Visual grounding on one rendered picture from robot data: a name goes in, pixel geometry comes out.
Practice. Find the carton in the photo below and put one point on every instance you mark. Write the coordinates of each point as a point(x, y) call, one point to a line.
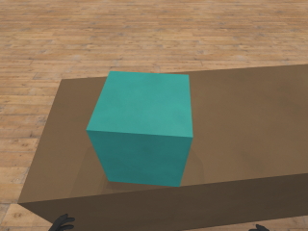
point(141, 127)

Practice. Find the pedestal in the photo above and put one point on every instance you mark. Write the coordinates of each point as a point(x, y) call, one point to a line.
point(248, 160)

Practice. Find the left robot hand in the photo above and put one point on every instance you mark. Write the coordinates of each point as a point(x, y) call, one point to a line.
point(60, 221)

